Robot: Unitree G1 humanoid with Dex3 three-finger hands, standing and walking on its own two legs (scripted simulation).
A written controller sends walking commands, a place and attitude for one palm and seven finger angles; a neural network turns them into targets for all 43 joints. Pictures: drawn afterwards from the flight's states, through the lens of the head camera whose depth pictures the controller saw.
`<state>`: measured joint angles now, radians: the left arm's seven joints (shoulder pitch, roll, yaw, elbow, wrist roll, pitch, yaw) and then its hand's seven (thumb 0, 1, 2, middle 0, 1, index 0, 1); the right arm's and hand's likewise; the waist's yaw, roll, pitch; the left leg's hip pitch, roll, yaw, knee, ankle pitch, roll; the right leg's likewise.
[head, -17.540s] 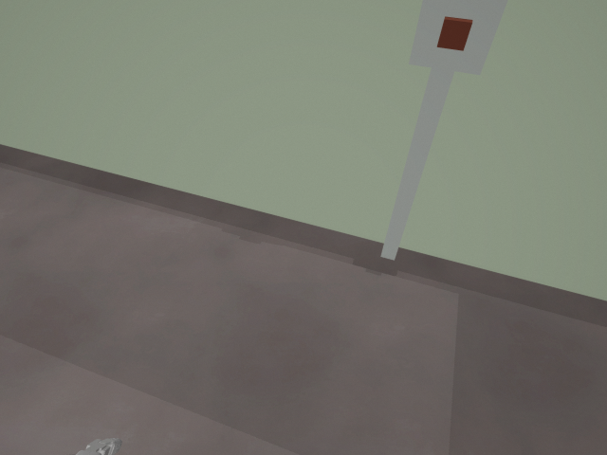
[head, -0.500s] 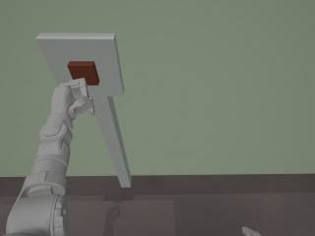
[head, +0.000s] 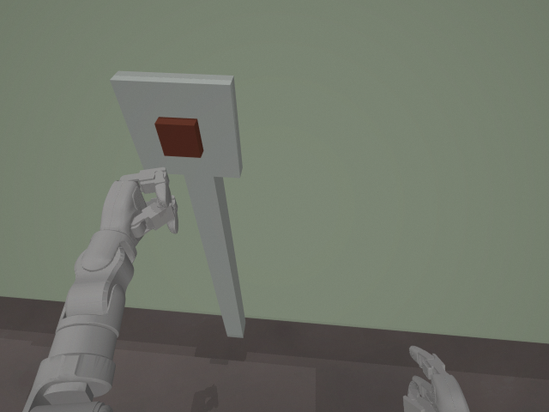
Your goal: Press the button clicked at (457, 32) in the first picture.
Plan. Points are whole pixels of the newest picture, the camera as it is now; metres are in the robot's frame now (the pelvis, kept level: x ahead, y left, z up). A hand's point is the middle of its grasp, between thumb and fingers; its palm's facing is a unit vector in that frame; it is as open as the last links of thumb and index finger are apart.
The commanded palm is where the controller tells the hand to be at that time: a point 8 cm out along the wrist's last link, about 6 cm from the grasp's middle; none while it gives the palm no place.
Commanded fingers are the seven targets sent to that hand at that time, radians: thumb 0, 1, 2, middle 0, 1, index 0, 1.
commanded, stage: draw the hand back to the body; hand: left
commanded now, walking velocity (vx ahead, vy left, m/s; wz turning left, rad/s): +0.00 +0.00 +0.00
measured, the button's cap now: (180, 136) +0.49 +0.19 +0.16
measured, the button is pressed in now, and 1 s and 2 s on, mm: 0 0 0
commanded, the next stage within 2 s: step back with the hand held close in 1.46 s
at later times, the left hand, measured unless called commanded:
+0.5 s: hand (140, 246) +0.28 +0.19 +0.15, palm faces +0.02 -1.00 -0.03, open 3.1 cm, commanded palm +0.24 +0.24 +0.16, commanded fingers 0.00 0.90 0.90 -1.30 -1.50 -1.30 -1.50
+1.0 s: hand (76, 286) +0.21 +0.23 +0.16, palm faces +0.33 -0.89 -0.32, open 3.1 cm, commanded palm +0.16 +0.28 +0.18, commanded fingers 0.00 0.90 0.90 -1.30 -1.50 -1.30 -1.50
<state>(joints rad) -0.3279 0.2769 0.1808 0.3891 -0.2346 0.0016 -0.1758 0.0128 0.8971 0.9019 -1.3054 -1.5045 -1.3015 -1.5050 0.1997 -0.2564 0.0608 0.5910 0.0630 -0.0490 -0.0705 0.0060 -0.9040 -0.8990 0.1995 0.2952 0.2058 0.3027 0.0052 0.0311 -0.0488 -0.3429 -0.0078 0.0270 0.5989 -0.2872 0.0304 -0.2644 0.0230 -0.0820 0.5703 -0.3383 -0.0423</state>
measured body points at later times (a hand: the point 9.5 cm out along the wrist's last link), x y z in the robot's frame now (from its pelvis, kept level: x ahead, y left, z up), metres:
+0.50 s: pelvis -0.01 +0.00 +0.01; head -0.04 -0.02 +0.45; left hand +0.27 +0.24 +0.15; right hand +0.17 -0.24 -0.07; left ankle +0.02 +0.10 -0.73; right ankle -0.02 -0.09 -0.73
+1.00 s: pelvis +0.00 +0.01 +0.02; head -0.02 -0.01 +0.46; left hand +0.19 +0.28 +0.18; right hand +0.18 -0.21 -0.07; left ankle +0.02 +0.10 -0.73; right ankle -0.02 -0.09 -0.73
